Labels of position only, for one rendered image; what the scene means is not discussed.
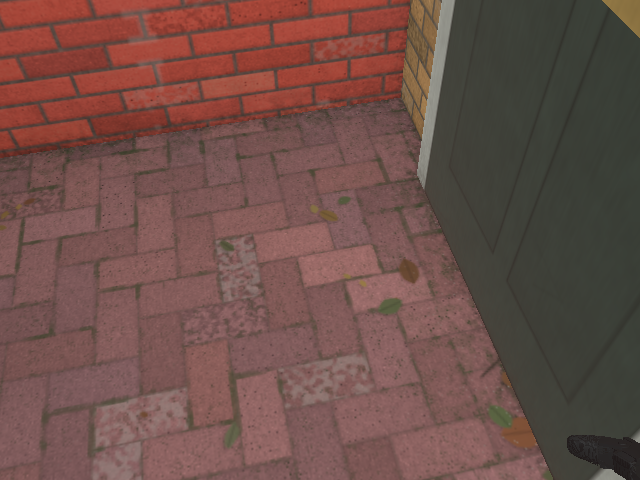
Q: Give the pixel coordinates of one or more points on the robot right hand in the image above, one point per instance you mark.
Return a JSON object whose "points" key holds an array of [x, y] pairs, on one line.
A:
{"points": [[622, 456]]}

